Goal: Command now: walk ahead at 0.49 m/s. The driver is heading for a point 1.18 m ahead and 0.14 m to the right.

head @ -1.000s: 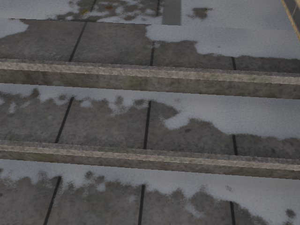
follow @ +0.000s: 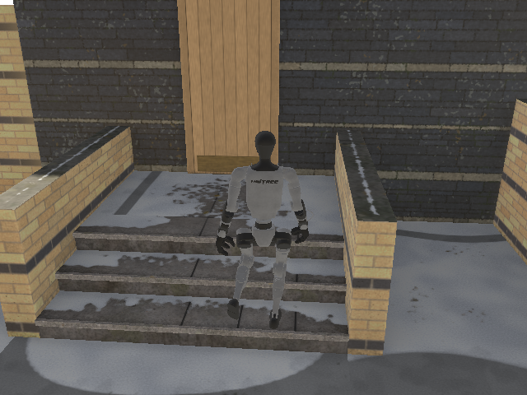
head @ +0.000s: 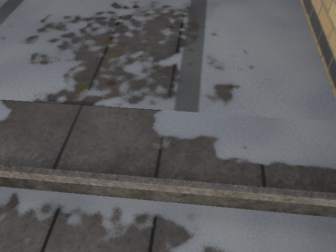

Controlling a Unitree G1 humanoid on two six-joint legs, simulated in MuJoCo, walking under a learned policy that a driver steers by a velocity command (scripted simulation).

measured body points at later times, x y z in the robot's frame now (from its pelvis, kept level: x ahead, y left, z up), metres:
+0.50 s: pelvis +0.31 +0.01 +0.09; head +0.33 +0.00 +0.54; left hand +0.22 +0.22 -0.05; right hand +0.55 -0.18 +0.00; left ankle +0.41 +0.10 -0.55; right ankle +0.09 -0.08 -0.60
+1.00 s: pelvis +0.62 -0.06 +0.22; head +0.63 -0.07 +0.67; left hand +0.88 +0.10 +0.16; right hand +0.58 -0.27 +0.07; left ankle +0.44 +0.11 -0.45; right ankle +0.71 -0.15 -0.39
